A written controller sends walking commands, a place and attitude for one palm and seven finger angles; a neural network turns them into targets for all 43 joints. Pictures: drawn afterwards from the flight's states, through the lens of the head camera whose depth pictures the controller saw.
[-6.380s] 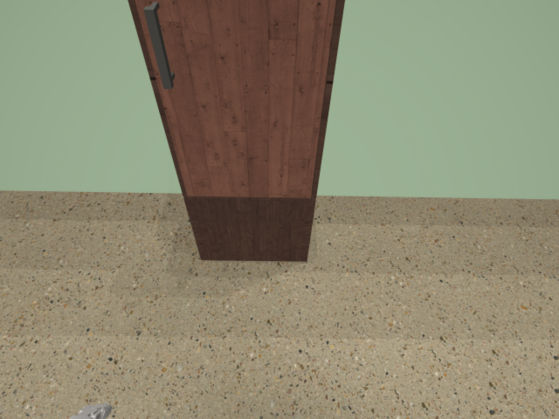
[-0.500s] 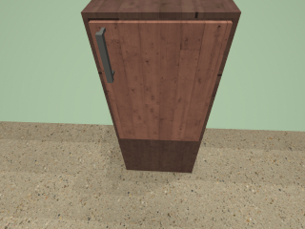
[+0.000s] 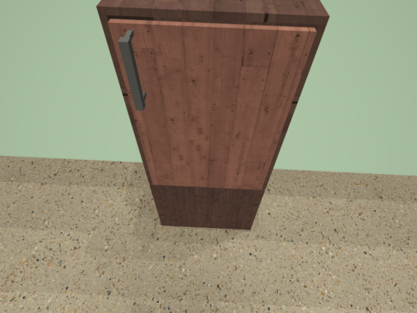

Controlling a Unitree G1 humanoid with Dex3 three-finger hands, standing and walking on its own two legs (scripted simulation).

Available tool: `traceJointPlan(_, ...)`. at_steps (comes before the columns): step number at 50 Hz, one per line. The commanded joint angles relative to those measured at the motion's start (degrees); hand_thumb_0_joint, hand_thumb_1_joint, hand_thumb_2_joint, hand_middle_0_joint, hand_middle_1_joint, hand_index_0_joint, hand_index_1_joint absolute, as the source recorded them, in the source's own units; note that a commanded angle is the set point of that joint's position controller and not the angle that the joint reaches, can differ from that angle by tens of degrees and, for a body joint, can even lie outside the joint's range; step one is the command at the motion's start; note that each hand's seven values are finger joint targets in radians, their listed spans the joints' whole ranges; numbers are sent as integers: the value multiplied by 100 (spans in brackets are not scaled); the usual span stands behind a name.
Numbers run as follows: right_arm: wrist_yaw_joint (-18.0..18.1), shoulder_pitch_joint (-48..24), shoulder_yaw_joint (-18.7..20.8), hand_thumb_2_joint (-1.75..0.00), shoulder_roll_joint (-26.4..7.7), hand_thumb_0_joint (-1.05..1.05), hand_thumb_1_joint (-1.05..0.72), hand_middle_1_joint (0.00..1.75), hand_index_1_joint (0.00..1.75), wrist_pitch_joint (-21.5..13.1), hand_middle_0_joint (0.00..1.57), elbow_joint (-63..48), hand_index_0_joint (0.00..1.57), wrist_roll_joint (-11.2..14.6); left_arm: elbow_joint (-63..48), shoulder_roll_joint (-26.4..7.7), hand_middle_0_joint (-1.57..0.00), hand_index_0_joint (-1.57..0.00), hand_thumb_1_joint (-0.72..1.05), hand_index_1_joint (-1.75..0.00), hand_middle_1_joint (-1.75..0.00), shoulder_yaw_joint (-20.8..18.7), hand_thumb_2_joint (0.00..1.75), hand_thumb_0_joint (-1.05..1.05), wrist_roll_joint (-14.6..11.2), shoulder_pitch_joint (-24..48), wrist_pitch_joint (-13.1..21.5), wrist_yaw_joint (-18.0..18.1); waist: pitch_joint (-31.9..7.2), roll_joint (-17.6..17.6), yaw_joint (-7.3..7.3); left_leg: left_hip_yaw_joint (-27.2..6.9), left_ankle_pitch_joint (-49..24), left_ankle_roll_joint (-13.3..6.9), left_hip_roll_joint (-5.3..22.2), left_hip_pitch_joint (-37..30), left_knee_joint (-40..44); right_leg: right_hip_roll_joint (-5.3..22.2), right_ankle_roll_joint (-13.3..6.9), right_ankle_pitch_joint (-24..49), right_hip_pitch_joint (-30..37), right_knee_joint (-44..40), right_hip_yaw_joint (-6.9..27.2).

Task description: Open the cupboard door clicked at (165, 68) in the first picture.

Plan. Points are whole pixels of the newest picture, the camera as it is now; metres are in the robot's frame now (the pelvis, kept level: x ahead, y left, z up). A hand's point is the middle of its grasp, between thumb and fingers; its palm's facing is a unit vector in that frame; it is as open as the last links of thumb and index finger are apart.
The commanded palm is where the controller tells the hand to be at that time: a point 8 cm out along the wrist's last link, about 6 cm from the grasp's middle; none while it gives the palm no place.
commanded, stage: look again from close up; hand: left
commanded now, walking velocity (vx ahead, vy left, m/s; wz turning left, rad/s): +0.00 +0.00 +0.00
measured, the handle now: (135, 72) +0.56 +0.20 +0.15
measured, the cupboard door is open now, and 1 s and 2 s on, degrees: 0 0 0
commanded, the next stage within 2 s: raise the hand with hooked fingers in 0.36 s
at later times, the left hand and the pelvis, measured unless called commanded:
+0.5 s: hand out of the picture +0.09 +0.20 -0.15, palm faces +0.07 -0.96 -0.28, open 7.4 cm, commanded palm +0.12 +0.25 -0.06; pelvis +0.03 -0.02 +0.00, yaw +0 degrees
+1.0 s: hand (92, 283) +0.17 +0.21 +0.00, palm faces +0.06 -1.00 -0.04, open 9.3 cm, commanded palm +0.15 +0.27 +0.02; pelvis -0.03 -0.04 -0.06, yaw +3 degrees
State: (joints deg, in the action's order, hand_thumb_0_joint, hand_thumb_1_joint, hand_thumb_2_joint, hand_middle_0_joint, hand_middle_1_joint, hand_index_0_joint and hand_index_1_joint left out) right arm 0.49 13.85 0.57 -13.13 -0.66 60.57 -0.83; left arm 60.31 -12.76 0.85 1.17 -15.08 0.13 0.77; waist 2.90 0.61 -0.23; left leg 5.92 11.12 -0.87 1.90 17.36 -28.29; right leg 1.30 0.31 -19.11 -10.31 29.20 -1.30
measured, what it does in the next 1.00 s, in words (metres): lowers itself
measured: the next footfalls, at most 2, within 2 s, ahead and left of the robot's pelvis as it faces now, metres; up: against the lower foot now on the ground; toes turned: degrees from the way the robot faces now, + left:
none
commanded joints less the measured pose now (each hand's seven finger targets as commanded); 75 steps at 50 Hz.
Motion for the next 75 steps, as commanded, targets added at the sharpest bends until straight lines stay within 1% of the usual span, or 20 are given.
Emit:
traceJointPlan(1,44,-113,131,-90,-804,0,-90,30,30,-156,20,-288,20,19,-230,-960,-20,-20,90,-30,-30,-205,90,0,-7,-68,153,64,-300,-52,33,-662,-496,-165,514,-651,436,493,-295,697,-406,-696,505)
traceJointPlan(22,77,-672,80,-90,-1044,0,-90,30,30,-131,20,-178,20,6,-174,-1187,-20,-20,90,-30,-30,-254,90,0,-8,244,146,54,-421,28,81,-584,-1415,-105,564,-994,425,575,-226,1939,5,-755,413)
traceJointPlan(23,59,-513,101,-90,-719,0,-90,30,30,-78,20,-503,20,60,-117,-515,-20,-20,90,-30,-30,-151,90,0,28,-328,195,345,11,-125,16,-234,-1314,59,513,-628,-720,796,118,3281,-284,-955,798)
traceJointPlan(24,234,-156,385,-90,-1206,0,-90,30,30,-818,20,-2116,20,266,-8303,-2665,-20,-20,88,-32,-32,-2107,89,0,-882,3857,1421,274,-2700,-736,-346,-471,-2800,-109,-211,-1902,-1,226,-297,4278,98,-82,-65)
traceJointPlan(25,472,-432,270,-90,-981,0,-90,30,30,-1417,20,-2121,20,186,-6624,-2099,-20,-20,85,-33,-33,-1818,88,0,-457,429,1274,304,-2623,-1930,172,-734,-3903,-237,111,-3056,292,-108,-259,2983,-416,757,-294)
traceJointPlan(26,459,-474,269,-90,-724,0,-90,30,30,-1562,20,-2151,20,239,-6271,-802,-21,-21,83,-34,-34,-1222,87,0,-857,-1033,758,343,-2133,-2116,26,-738,-4150,-144,97,-2785,316,-171,-202,1232,-854,804,-567)
traceJointPlan(27,398,-243,374,-90,-603,0,-90,30,30,-1576,20,-2035,20,347,-5929,-193,-21,-21,81,-36,-36,-1092,86,0,-947,-871,742,231,-1367,-1131,-212,-663,-3730,-96,179,-2285,56,-168,-124,1010,-1269,497,-521)
traceJointPlan(28,375,-372,551,-90,-760,0,-90,30,30,-1545,20,-2220,20,230,-5909,-360,-21,-21,78,-37,-37,-1366,85,0,-1099,-732,975,28,-739,-316,-120,-646,-2767,-26,152,-1387,-343,-150,-77,1143,-1472,143,-518)
traceJointPlan(29,369,-430,625,-90,-813,0,-90,30,30,-1486,20,-2281,20,165,-5310,-338,-21,-21,76,-39,-39,-1537,84,0,-1168,-1108,1266,-211,-597,747,-97,-531,-1746,11,-21,-506,-641,-151,-26,1755,-1536,124,-530)
traceJointPlan(30,373,-499,611,-90,-785,0,-90,30,30,-1458,20,-2376,20,152,-4726,-254,-21,-21,74,-40,-40,-1652,83,0,-1267,-1521,1658,-500,-325,1355,-35,-534,-1205,19,-120,268,-884,-137,46,1989,-1769,410,-494)
traceJointPlan(31,319,-532,623,-90,-769,0,-90,30,30,-1466,20,-2457,20,198,-4310,-244,-21,-21,71,-42,-42,-1800,82,0,-1319,-1976,2058,-861,-279,1186,155,-461,-1187,62,-207,689,-1156,-78,26,2473,-1758,775,-419)
traceJointPlan(33,209,-671,624,-90,-818,0,-90,30,30,-1529,20,-2683,20,140,-4718,-483,-22,-22,67,-45,-45,-2022,80,0,-1542,-1827,2951,-1640,-1367,835,341,-360,-1260,88,-283,1045,-1765,-14,61,3063,-1851,1566,-260)
traceJointPlan(37,204,-648,555,-90,-934,0,-90,30,30,-1722,20,-3172,20,283,-5210,-1361,-22,-22,57,-51,-51,-2674,76,0,-2229,-639,3711,-2999,-2145,177,220,-396,-382,62,-323,1692,-2453,162,178,2181,-2101,1848,547)
traceJointPlan(39,305,-596,474,-90,-874,0,-90,30,30,-1709,20,-3402,20,342,-5518,-1454,-23,-23,53,-54,-54,-2797,74,0,-2545,-397,3545,-3225,-2255,-20,212,-386,-104,-6,-289,1714,-2510,213,280,1449,-2037,1579,835)
traceJointPlan(42,497,-473,362,-90,-886,0,-90,30,30,-1698,20,-3459,20,365,-6121,-1488,-23,-23,46,-58,-58,-2577,71,0,-2741,778,3301,-3161,-1844,161,-58,-520,503,-104,-164,1737,-2524,182,328,49,-2409,1094,1043)
traceJointPlan(46,680,-311,266,-90,-945,0,-90,30,30,-1741,20,-3331,20,339,-6320,-1578,-24,-24,36,-64,-64,-2246,67,0,-2445,1334,2950,-2965,-1488,-139,-187,-644,552,-175,-68,1406,-2269,41,204,-420,-2600,911,858)
traceJointPlan(49,726,-307,218,-90,-949,0,-90,30,30,-1809,20,-3258,20,350,-6051,-1726,-24,-24,29,-69,-69,-2286,64,0,-2310,1155,2583,-2918,-1337,-310,-108,-698,614,-173,-60,1211,-1937,-3,95,-672,-2535,715,674)
traceJointPlan(56,593,-389,147,-90,-883,0,-90,30,30,-1867,20,-3427,20,368,-5871,-1917,-25,-25,13,-80,-80,-2792,57,0,-2476,569,1941,-2680,-1392,-215,269,-727,271,-109,-85,794,-1304,-114,46,-209,-1868,542,304)
traceJointPlan(65,559,-235,110,-90,-964,0,-90,30,30,-2009,20,-3419,20,404,-6508,-1884,-27,-27,-8,-93,-93,-2582,48,0,-2362,1209,1729,-2498,-1511,-579,105,-749,370,-109,-69,6,-771,-290,-37,-4,-1854,456,-180)
traceJointPlan(75,617,-363,-24,-90,-965,0,-90,30,30,-1969,20,-3422,20,430,-6712,-2062,-29,-29,-31,-108,-108,-2614,38,0,-2216,1995,1064,-2419,-1405,-792,155,-1024,519,-22,-2,-582,-143,-355,-115,209,-1460,225,-389)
